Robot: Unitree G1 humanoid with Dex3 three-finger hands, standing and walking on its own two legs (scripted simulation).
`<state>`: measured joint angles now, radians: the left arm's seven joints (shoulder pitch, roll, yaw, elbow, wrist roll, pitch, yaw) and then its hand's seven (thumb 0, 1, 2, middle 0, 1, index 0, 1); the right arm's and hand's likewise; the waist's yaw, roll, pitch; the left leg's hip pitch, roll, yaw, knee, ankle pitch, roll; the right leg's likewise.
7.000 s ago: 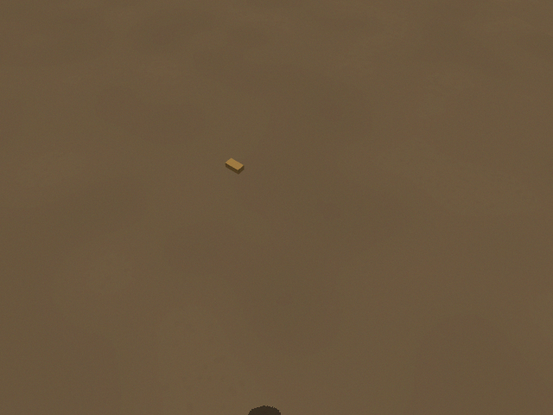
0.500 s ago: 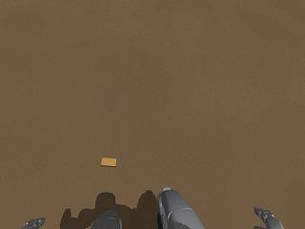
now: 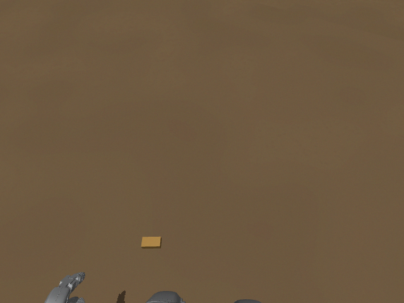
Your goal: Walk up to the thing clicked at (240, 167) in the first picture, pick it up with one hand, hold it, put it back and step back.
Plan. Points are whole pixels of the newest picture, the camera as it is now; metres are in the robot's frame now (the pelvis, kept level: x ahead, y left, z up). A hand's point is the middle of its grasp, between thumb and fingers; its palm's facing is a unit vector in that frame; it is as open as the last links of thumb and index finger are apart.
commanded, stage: walk up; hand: left
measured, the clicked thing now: (151, 242) +0.47 +0.26 -0.75
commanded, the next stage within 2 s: none
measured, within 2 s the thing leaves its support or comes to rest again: neither
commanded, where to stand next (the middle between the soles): +0.08 +0.03 m, yaw +1 degrees
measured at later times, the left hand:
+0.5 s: hand out of the picture -0.01 +0.31 -0.17, palm faces -0.04 -0.96 -0.29, open 7.4 cm
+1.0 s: hand out of the picture +0.01 +0.34 -0.15, palm faces +0.00 -0.90 -0.43, open 7.4 cm
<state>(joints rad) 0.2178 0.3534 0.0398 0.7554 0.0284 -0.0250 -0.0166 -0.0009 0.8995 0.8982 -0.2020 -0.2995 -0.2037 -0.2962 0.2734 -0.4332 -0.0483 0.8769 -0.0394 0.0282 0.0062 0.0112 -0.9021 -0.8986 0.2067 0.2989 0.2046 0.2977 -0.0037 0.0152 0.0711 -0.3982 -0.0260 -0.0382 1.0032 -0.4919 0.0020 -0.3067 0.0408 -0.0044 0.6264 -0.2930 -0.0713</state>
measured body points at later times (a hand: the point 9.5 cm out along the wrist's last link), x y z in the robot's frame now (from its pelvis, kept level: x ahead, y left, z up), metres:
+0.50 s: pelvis -0.05 +0.03 +0.00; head -0.03 +0.08 +0.44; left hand -0.01 +0.36 -0.15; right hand +0.01 -0.30 -0.08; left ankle +0.06 +0.17 -0.72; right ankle -0.11 -0.12 -0.67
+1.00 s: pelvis +0.01 +0.05 -0.02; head +0.04 +0.05 +0.43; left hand +0.02 +0.39 -0.12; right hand +0.06 -0.27 -0.13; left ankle +0.08 +0.18 -0.73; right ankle -0.11 -0.11 -0.70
